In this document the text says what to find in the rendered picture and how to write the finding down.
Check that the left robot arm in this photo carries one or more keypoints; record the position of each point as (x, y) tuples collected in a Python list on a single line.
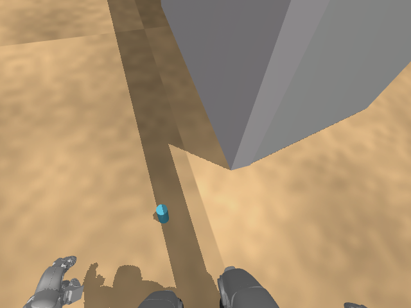
[(47, 298)]

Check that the left robot hand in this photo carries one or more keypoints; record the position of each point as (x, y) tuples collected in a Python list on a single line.
[(52, 278)]

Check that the can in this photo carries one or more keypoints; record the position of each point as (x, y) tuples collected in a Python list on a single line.
[(162, 213)]

